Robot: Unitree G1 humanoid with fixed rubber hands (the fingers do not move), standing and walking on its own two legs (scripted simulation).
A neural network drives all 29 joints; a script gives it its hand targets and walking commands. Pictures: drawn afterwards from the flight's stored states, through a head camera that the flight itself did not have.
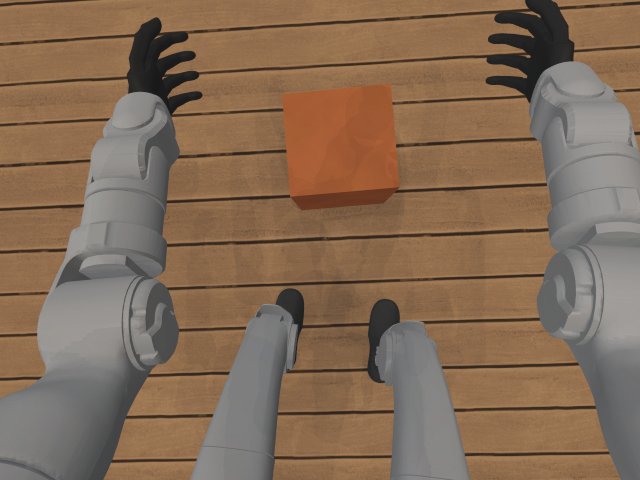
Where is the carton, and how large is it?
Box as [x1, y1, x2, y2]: [282, 84, 399, 209]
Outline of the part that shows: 390,84 282,94 290,196 301,209 381,203 399,186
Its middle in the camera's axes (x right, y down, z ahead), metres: +0.05 -0.19 +0.87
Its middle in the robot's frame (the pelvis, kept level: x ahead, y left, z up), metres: +0.56 +0.04 -0.54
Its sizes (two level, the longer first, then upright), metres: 0.210 0.200 0.250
